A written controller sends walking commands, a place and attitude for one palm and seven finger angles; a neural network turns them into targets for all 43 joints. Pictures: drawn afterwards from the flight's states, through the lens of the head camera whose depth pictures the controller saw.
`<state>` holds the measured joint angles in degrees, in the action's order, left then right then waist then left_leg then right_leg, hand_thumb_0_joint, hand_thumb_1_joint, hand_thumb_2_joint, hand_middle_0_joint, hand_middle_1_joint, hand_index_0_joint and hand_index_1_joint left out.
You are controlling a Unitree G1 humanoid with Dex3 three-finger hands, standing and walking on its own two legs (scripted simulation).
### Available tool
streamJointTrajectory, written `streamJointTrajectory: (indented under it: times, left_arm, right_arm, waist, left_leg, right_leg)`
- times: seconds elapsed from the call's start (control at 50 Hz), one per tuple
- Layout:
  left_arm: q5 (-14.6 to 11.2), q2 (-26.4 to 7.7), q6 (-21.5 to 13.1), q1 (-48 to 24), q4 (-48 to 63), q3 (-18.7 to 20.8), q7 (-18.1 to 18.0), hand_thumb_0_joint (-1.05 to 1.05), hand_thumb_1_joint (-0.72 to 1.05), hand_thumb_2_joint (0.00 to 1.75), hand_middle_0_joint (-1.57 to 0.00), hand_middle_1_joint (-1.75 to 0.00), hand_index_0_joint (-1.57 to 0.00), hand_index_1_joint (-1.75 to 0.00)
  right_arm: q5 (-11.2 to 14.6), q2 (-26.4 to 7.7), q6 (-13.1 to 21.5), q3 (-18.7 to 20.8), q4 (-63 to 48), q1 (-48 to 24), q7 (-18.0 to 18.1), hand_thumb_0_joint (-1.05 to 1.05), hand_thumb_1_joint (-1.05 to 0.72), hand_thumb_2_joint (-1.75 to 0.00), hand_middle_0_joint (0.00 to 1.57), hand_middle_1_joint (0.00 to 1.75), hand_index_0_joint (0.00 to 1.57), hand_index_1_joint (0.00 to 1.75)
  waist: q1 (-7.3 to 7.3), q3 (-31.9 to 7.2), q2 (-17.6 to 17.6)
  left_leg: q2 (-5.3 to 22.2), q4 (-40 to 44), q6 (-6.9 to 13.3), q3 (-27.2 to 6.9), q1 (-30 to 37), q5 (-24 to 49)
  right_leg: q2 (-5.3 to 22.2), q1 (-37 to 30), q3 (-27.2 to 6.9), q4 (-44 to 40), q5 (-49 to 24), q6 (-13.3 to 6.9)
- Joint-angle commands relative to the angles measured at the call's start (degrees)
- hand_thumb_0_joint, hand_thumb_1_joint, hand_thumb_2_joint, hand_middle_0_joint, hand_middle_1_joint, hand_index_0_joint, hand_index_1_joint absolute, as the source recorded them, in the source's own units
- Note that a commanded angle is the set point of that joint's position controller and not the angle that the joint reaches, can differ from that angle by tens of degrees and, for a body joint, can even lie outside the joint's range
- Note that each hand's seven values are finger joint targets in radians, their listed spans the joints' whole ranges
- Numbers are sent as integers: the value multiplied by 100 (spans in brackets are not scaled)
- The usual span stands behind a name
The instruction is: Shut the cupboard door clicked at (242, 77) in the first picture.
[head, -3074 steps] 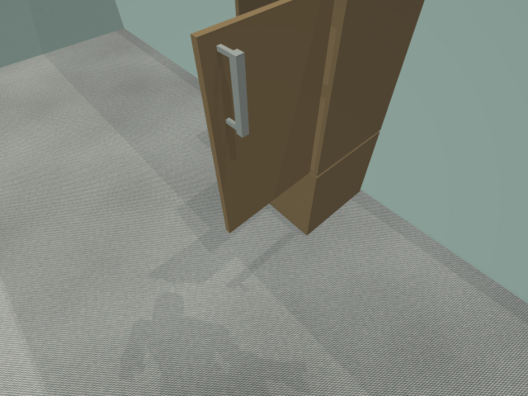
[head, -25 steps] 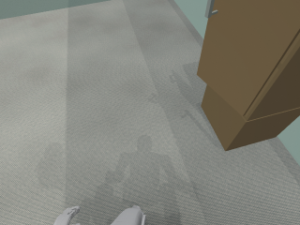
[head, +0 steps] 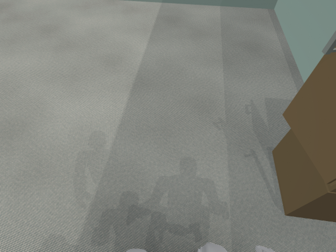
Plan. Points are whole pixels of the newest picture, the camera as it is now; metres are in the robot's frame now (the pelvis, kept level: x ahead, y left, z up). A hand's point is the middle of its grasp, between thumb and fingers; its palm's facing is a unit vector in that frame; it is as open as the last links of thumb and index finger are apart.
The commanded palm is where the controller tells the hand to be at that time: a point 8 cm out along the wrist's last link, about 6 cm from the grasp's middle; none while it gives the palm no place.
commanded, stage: walk to a spot facing it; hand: left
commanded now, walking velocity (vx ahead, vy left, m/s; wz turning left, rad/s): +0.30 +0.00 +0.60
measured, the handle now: out of the picture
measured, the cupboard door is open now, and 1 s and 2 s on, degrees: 16 16 16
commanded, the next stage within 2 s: turn to face it in 1.22 s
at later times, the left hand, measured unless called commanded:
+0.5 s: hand out of the picture +0.00 +0.15 -0.17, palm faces +0.42 -0.89 -0.18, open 7.4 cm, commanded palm none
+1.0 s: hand (89, 184) +0.31 +0.27 -0.14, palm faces +0.45 -0.86 -0.24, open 7.4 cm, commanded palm none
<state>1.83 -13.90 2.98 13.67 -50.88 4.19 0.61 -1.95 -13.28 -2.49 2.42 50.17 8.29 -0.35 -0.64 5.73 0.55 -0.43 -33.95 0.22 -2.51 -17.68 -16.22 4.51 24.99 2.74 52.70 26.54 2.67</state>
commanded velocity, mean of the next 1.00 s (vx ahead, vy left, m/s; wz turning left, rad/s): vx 0.34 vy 0.00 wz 0.42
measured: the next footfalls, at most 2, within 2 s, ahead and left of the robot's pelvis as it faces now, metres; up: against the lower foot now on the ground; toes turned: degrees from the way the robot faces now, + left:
right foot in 0.08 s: +0.09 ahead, -0.13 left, +0.00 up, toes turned -1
left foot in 0.52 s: +0.20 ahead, +0.16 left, +0.00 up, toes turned +29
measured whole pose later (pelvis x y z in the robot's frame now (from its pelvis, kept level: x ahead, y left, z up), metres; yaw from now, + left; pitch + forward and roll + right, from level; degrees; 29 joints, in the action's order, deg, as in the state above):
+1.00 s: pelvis +0.30 +0.06 +0.00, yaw +28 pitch -1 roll +1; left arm 2.3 -9.3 -3.1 11.4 -52.4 3.2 0.9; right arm -1.3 -11.1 -0.4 3.3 61.8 20.3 -0.1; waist 1.6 2.3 2.0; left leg -0.8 -56.9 3.1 0.1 -18.8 -24.7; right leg 2.9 18.9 7.4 34.2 15.2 -2.5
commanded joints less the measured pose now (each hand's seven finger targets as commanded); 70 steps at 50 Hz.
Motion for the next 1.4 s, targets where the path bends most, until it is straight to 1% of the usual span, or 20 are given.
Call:
streamJointTrajectory:
  times: [0.0,0.04,0.06,0.1,0.18,0.38,0.46,0.48,0.5,0.52,0.6,0.86,0.9,0.92,1.02,1.22,1.3,1.34,1.36,1.38]
  left_arm:
    - [27,-446,-304,587,351,125,51,0,90,90,-20,-30,-20,-30]
    - [110,-800,-414,1527,157,253,-4,0,90,90,-20,-30,-20,-30]
    - [126,-1288,-436,1675,208,296,-93,0,90,90,-20,-30,-20,-30]
    - [30,-1138,-481,849,428,286,-187,0,90,90,-20,-30,-20,-30]
    - [7,-490,-680,396,280,127,-167,0,90,90,-20,-30,-20,-30]
    - [20,-553,-730,1286,-333,136,-166,0,90,90,-20,-30,-20,-30]
    - [-70,-740,-705,961,-288,150,-104,0,90,90,-20,-30,-20,-30]
    - [-105,-400,-669,1026,-68,135,-9,0,90,90,-20,-30,-20,-30]
    - [-69,-346,-657,227,374,3,10,0,90,90,-20,-30,-20,-30]
    - [-53,-362,-665,-56,494,86,-22,0,90,90,-20,-30,-20,-30]
    - [42,-86,-451,514,-73,98,48,0,90,90,-20,-30,-20,-30]
    - [34,-226,-526,462,-99,128,102,0,90,90,-20,-30,-20,-30]
    - [100,-1070,-636,1699,-425,314,10,0,90,90,-20,-30,-20,-30]
    - [12,-1048,-623,1696,-388,305,-47,0,90,90,-20,-30,-20,-30]
    - [-21,-18,-789,648,-236,35,-121,0,90,90,-20,-30,-20,-30]
    - [-21,-319,-804,1159,-540,37,-184,0,90,90,-20,-30,-20,-30]
    - [-18,-601,-739,925,-450,77,-202,0,90,90,-20,-30,-20,-30]
    - [-87,-501,-683,941,-384,11,-213,0,90,90,-20,-30,-20,-30]
    - [-189,-85,-623,1412,-318,-59,-195,0,90,90,-20,-30,-20,-30]
    - [-133,-94,-577,1149,-197,-153,-270,0,90,90,-20,-30,-20,-30]
  right_arm:
    - [-13,-1229,89,398,-436,-222,38,0,-90,-90,20,30,20,30]
    - [71,-733,102,323,-591,-425,20,0,-90,-90,20,30,20,30]
    - [102,-269,154,219,-779,-552,-3,0,-90,-90,20,30,20,30]
    - [5,-508,110,336,-787,-433,-75,0,-90,-90,20,30,20,30]
    - [13,-250,116,250,-399,-143,-240,0,-90,-90,20,30,20,30]
    - [39,40,227,70,-550,-951,-349,0,-90,-90,20,30,20,30]
    - [-23,-512,364,221,-79,891,-207,0,-90,-90,20,30,20,30]
    - [-73,-1336,398,428,67,1643,-104,0,-90,-90,20,30,20,30]
    - [18,-1667,370,483,218,2161,-4,0,-90,-90,20,30,20,30]
    - [18,-1593,378,458,233,1937,11,0,-90,-90,20,30,20,30]
    - [20,-682,493,197,3,521,122,0,-90,-90,20,30,20,30]
    - [39,-448,489,209,582,852,81,0,-90,-90,20,30,20,30]
    - [145,80,520,116,417,954,1,0,-90,-90,20,30,20,30]
    - [64,-154,490,162,348,933,5,0,-90,-90,20,30,20,30]
    - [46,140,410,129,643,982,-77,0,-90,-90,20,30,20,30]
    - [65,225,285,14,-54,-359,-274,0,-90,-90,20,30,20,30]
    - [56,-40,278,51,-92,-22,-226,0,-90,-90,20,30,20,30]
    - [-15,-451,341,124,270,1310,-113,0,-90,-90,20,30,20,30]
    - [-54,-1129,400,244,354,1775,-11,0,-90,-90,20,30,20,30]
    - [77,-1391,347,252,410,1913,63,0,-90,-90,20,30,20,30]
  waist:
    - [-131,-347,815]
    - [-619,-436,-638]
    - [-785,-343,-2184]
    - [-188,-184,-1278]
    - [83,-242,-843]
    - [-260,-86,-956]
    - [666,-1175,-433]
    - [975,-1824,1191]
    - [1171,-1767,1116]
    - [1012,-1371,300]
    - [194,-458,891]
    - [-247,-198,38]
    - [-739,-592,-2060]
    - [-602,-629,-1978]
    - [71,-382,-687]
    - [-93,-211,-809]
    - [238,-383,-911]
    - [786,-1256,-234]
    - [731,-2133,1232]
    - [797,-2308,825]
  left_leg:
    - [843,1419,734,-1492,-969,-2442]
    - [-77,-539,331,-682,-2470,-2457]
    - [-570,-2580,29,73,-3241,-2142]
    - [80,-4127,29,-435,-2902,-1244]
    - [424,-3564,-144,122,-2344,65]
    - [367,-872,134,933,-1768,-133]
    - [-5,460,509,1135,1692,166]
    - [1607,800,1176,-1424,3294,147]
    - [2451,1377,1618,-2642,3631,860]
    - [2584,1603,1511,-2326,2684,-19]
    - [1607,2149,970,-1122,332,-1164]
    - [921,1308,803,-374,-375,-1145]
    - [-362,-1900,355,677,-2038,-1614]
    - [-82,-3104,383,124,-2285,-1639]
    - [471,-3513,128,106,-1960,282]
    - [448,-1215,108,884,-2122,330]
    - [84,-552,340,1127,-787,149]
    - [290,266,576,708,1687,1951]
    - [2145,291,1369,-1537,3223,4341]
    - [2710,749,1685,-1764,2874,4626]
  right_leg:
    - [-471,-1252,445,-1403,-467,45]
    - [345,-2782,-636,-3082,652,-181]
    - [2014,-2778,-3060,-4349,2049,-759]
    - [2426,-1489,-3610,-4792,2840,-1059]
    - [1459,-1747,-457,-4100,-747,-719]
    - [1798,-2845,784,-3525,-3422,-711]
    - [1437,-1571,1503,-843,-4008,-367]
    - [608,342,1486,1009,-1112,-6]
    - [241,1601,663,2071,724,-22]
    - [375,1624,152,2332,462,-131]
    - [578,839,-96,1537,-646,-97]
    - [-133,-1704,244,-2204,-1448,-110]
    - [1763,-3270,-2527,-3978,794,-783]
    - [2223,-2897,-3397,-4557,1715,-1023]
    - [1397,-1966,-304,-4062,-2269,-726]
    - [1508,-2910,953,-3508,-4846,-750]
    - [1659,-2620,1149,-2478,-6161,-647]
    - [1136,-1455,1321,-616,-4513,-338]
    - [169,104,1191,1163,-222,-42]
    - [-107,161,321,2048,1317,-216]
